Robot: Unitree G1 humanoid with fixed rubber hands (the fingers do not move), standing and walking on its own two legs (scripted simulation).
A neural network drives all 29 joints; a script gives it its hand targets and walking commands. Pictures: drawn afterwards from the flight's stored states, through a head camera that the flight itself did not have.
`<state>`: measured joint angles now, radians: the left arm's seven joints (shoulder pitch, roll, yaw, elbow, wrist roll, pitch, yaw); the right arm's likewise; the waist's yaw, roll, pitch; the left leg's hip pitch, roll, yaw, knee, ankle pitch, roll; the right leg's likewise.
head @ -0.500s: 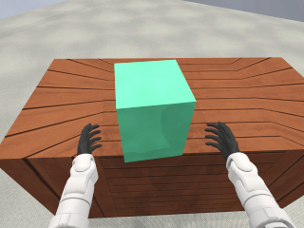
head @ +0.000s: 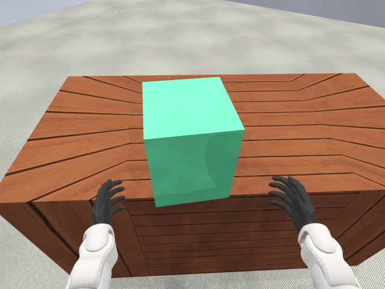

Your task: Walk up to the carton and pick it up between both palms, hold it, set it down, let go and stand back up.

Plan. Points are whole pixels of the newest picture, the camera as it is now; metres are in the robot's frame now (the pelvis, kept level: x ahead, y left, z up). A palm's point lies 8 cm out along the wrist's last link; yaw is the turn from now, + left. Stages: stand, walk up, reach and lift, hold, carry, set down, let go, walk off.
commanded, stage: set down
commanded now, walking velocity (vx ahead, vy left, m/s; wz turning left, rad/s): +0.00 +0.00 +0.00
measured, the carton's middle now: (187, 142) +0.47 +0.07 +0.04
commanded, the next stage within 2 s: let go in 1.96 s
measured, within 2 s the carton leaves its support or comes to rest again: neither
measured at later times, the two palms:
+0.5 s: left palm (101, 232) +0.22 +0.22 +0.02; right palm (308, 234) +0.25 -0.19 +0.02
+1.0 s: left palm (96, 239) +0.21 +0.23 +0.00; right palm (305, 242) +0.24 -0.19 +0.00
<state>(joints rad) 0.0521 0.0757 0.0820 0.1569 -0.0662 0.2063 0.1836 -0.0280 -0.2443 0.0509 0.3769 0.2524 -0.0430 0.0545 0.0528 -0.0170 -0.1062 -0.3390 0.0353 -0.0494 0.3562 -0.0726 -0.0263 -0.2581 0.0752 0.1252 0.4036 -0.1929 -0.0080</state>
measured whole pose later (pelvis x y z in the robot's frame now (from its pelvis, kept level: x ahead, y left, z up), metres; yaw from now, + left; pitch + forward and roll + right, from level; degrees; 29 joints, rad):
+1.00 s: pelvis +0.02 +0.00 +0.00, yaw +0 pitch +1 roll +0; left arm 0.22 0.12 0.08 0.12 -0.07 0.13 0.08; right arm 0.20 -0.25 0.05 0.24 0.25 -0.04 0.05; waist 0.05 -0.02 -0.01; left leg -0.27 0.03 -0.05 0.33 -0.09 -0.03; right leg -0.18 0.07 0.13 0.36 -0.21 -0.01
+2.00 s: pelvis +0.04 +0.00 +0.00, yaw +0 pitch +3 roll +0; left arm 0.24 0.19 0.08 0.33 -0.07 0.08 -0.03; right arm 0.20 -0.24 0.05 0.54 0.15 -0.19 -0.01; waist 0.05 -0.02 0.01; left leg -0.27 0.03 -0.05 0.33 -0.12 -0.03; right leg -0.17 0.06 0.12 0.34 -0.22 -0.01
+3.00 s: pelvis +0.05 +0.01 -0.01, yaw +0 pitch +0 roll +0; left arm 0.24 0.38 0.08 0.53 0.00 -0.01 -0.01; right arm 0.20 -0.31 0.00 0.69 0.04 -0.03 0.00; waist 0.05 -0.02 0.02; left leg -0.29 0.02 -0.05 0.52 -0.24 -0.03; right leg -0.17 0.07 0.12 0.51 -0.33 -0.02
